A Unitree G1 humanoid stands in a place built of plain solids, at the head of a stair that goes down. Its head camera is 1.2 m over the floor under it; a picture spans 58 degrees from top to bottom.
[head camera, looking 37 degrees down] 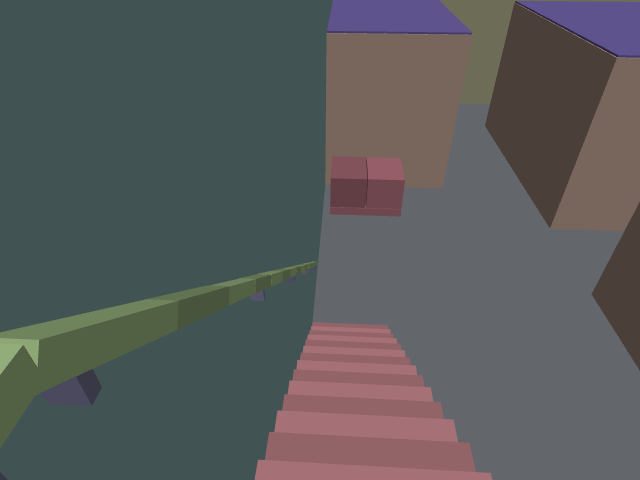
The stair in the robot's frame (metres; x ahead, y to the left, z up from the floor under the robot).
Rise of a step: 0.17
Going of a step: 0.21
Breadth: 0.90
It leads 3 degrees to the right of straight ahead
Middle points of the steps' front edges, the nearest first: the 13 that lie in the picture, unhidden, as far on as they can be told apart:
0.81 -0.21 -0.51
1.02 -0.22 -0.68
1.23 -0.23 -0.85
1.44 -0.24 -1.02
1.65 -0.25 -1.19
1.86 -0.26 -1.36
2.07 -0.28 -1.53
2.28 -0.29 -1.70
2.49 -0.30 -1.87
2.70 -0.31 -2.04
2.91 -0.32 -2.21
3.12 -0.34 -2.38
3.33 -0.35 -2.55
